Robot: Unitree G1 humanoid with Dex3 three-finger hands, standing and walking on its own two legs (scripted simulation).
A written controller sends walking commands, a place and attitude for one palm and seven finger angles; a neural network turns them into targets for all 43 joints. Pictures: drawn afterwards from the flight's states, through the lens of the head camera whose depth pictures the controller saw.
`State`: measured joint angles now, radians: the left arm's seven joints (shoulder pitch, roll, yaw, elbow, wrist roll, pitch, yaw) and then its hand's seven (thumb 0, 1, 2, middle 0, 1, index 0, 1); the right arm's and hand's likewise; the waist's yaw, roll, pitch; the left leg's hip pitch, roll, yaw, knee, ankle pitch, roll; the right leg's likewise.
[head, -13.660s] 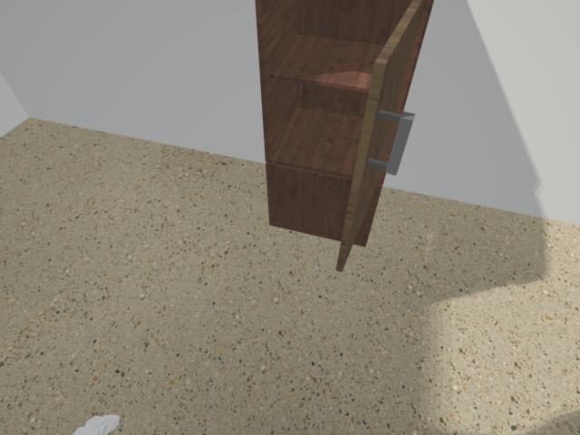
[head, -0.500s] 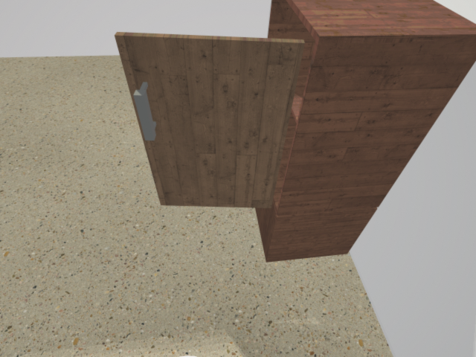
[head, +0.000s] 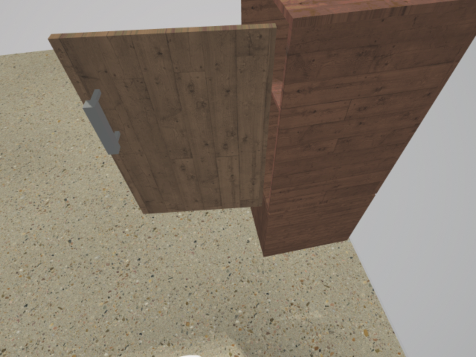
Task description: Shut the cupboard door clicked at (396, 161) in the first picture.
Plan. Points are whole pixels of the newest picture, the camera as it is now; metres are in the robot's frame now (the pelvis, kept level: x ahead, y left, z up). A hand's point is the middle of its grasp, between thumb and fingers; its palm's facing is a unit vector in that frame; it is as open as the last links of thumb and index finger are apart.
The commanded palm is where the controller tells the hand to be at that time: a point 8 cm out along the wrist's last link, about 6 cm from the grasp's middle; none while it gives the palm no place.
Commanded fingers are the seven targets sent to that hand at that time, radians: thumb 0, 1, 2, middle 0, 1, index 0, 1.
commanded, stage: come to a stop and stand still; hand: left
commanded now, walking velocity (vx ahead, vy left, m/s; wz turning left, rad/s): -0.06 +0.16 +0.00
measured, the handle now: (105, 122) +0.54 +0.32 +0.06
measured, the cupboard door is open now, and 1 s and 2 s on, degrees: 82 82 82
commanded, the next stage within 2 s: look again from close up in 0.52 s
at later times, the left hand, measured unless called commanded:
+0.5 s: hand out of the picture -0.03 +0.21 -0.17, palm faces +0.05 -0.98 -0.20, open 7.3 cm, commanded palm none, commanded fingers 0.00 0.90 0.90 -0.20 -0.30 -0.20 -0.30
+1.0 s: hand out of the picture -0.07 +0.21 -0.17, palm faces +0.05 -0.98 -0.20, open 7.3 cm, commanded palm none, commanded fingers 0.00 0.90 0.90 -0.20 -0.30 -0.20 -0.30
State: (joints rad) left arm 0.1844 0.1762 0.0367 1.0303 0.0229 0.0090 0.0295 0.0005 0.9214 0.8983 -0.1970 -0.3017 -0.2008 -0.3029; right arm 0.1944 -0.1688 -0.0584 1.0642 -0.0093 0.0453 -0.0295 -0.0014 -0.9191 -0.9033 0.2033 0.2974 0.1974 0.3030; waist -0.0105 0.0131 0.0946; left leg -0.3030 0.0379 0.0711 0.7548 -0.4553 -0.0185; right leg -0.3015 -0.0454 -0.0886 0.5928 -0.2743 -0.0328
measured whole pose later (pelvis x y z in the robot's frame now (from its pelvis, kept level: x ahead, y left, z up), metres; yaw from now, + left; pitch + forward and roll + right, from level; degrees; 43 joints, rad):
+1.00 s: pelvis -0.08 +0.03 +0.00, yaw +1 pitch -3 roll +1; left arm 0.33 0.15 0.00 1.06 0.02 0.00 0.03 0.00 0.91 0.90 -0.20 -0.30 -0.20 -0.30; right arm 0.34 -0.15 0.00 1.03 -0.03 0.00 -0.01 0.00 -0.91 -0.90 0.20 0.30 0.20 0.30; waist 0.00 0.00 -0.01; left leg -0.23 0.00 0.03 0.52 -0.25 0.01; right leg -0.30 -0.05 -0.03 0.53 -0.19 0.01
